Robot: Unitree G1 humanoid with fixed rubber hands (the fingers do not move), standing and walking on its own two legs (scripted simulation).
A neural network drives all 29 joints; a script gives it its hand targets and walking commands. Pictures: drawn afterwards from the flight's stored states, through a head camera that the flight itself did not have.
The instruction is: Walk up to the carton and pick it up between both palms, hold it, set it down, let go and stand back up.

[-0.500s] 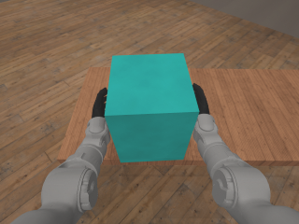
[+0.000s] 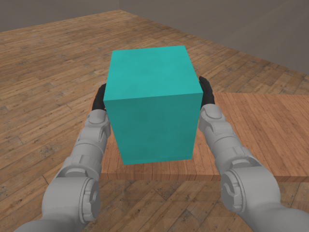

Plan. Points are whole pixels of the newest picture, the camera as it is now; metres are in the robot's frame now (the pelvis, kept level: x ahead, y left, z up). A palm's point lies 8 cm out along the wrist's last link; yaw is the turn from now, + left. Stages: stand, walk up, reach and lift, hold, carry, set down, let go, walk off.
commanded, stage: reach and lift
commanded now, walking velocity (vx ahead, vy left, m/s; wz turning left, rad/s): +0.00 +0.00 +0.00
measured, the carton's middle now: (153, 106) +0.42 -0.01 +0.13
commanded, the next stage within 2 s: hold in 1.64 s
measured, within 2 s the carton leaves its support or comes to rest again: neither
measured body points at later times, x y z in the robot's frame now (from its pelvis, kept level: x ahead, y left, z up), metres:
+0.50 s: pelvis -0.01 +0.00 +0.00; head -0.05 +0.02 +0.45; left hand +0.40 +0.14 +0.16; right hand +0.39 -0.15 +0.17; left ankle +0.00 +0.11 -0.75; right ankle +0.01 -0.12 -0.75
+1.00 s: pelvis -0.01 +0.00 +0.00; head -0.05 +0.03 +0.45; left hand +0.39 +0.14 +0.18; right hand +0.38 -0.15 +0.18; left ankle +0.00 +0.11 -0.75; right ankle +0.01 -0.12 -0.75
